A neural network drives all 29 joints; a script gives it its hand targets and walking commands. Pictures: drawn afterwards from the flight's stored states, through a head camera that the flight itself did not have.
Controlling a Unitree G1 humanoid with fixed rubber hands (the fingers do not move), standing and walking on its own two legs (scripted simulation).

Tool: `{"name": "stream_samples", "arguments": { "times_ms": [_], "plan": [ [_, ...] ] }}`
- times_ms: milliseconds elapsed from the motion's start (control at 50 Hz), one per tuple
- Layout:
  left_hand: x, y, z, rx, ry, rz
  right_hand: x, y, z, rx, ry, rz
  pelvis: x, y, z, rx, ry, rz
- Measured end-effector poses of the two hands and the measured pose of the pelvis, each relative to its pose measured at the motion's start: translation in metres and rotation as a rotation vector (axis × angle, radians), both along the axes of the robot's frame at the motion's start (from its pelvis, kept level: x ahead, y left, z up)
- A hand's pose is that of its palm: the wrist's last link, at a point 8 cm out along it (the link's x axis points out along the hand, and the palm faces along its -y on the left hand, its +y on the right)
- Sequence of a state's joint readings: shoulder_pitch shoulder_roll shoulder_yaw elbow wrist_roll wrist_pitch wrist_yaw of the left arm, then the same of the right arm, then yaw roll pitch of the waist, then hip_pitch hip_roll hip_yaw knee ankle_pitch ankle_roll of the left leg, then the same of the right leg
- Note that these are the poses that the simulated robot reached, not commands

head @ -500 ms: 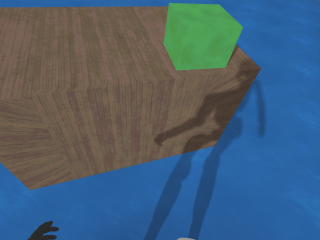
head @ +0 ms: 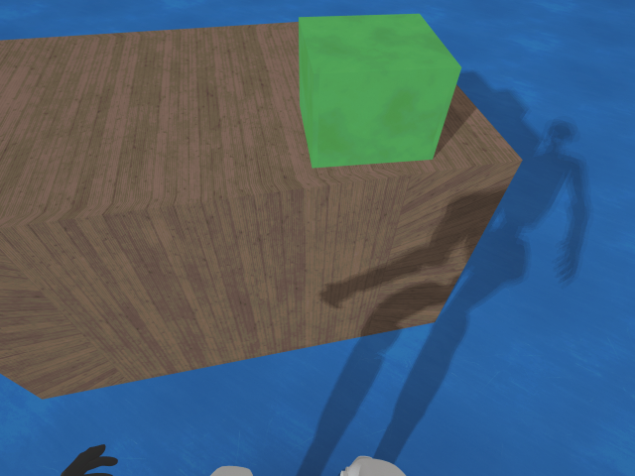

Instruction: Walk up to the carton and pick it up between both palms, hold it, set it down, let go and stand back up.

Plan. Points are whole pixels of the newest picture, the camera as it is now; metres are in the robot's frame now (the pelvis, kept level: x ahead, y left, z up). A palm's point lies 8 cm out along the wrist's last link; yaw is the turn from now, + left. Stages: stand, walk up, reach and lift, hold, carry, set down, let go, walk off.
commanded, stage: walk up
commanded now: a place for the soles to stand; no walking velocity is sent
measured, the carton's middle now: (366, 89) +0.80 -0.09 +0.07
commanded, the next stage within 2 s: none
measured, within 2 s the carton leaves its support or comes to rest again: neither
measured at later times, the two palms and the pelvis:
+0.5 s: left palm (164, 410) +0.22 +0.21 -0.09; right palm out of the picture +0.08 -0.43 -0.08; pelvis +0.10 -0.09 +0.00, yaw -1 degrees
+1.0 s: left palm (217, 400) +0.22 +0.13 -0.05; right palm out of the picture +0.23 -0.51 -0.11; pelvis +0.19 -0.19 +0.01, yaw +4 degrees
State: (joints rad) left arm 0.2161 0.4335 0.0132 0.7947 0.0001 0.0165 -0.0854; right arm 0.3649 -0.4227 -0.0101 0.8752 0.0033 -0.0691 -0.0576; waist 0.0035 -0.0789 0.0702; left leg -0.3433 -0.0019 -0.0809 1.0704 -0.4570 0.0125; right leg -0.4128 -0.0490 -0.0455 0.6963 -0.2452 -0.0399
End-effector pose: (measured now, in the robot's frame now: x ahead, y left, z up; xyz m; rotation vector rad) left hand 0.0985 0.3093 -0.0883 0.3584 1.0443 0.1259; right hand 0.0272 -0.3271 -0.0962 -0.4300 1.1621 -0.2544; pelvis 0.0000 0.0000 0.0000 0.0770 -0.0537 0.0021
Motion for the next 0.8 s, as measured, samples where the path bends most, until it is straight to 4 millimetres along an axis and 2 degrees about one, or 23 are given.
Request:
{"name": "stream_samples", "arguments": {
  "times_ms": [100,240,320,420,480,540,660,740,800],
  "plan": [
    [0.022,-0.024,0.033,0.033,-0.018,-0.015,0.013,-0.025,0.011,0.031,0.007,-0.012,0.017,-0.026,0.021,0.020,-0.009,-0.010],
    [0.055,-0.053,0.040,0.045,-0.014,-0.031,0.025,-0.055,0.011,0.036,0.051,-0.037,0.044,-0.054,0.025,0.018,-0.006,-0.027],
    [0.071,-0.066,0.037,0.028,-0.002,-0.025,0.032,-0.069,0.017,0.019,0.105,-0.035,0.061,-0.066,0.027,-0.005,0.020,-0.015],
    [0.091,-0.082,0.018,-0.008,0.023,-0.015,0.048,-0.086,0.024,-0.021,0.134,-0.029,0.083,-0.079,0.020,-0.029,0.043,-0.004],
    [0.111,-0.092,0.001,-0.022,0.002,-0.032,0.054,-0.098,0.016,-0.065,0.115,-0.035,0.092,-0.084,0.004,-0.029,0.019,-0.014],
    [0.123,-0.105,-0.002,-0.027,-0.028,-0.023,0.066,-0.112,0.012,-0.086,0.093,-0.036,0.103,-0.097,-0.001,-0.019,-0.004,-0.004],
    [0.117,-0.140,-0.009,-0.039,0.017,0.017,0.121,-0.154,0.022,-0.101,0.034,0.053,0.122,-0.141,0.001,-0.050,0.017,0.029],
    [0.108,-0.171,-0.021,-0.009,0.030,0.065,0.152,-0.186,-0.001,-0.068,0.038,0.096,0.138,-0.175,-0.014,-0.066,-0.002,0.051],
    [0.095,-0.184,-0.011,0.021,0.062,0.114,0.172,-0.192,-0.006,-0.024,0.043,0.097,0.153,-0.187,-0.007,-0.049,-0.013,0.063]
  ]
}}
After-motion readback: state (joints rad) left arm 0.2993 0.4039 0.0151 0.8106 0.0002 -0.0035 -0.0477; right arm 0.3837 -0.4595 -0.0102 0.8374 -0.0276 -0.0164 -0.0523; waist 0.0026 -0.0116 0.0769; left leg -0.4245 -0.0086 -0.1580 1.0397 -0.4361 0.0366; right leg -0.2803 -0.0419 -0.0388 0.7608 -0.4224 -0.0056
